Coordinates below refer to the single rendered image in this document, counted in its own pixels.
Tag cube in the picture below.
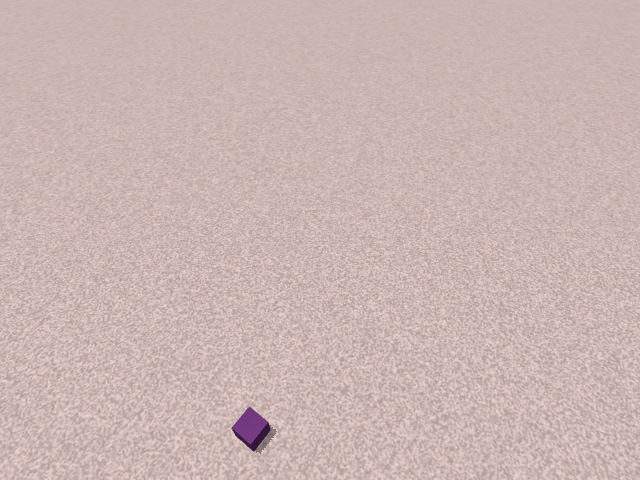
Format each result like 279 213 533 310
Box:
232 406 270 452

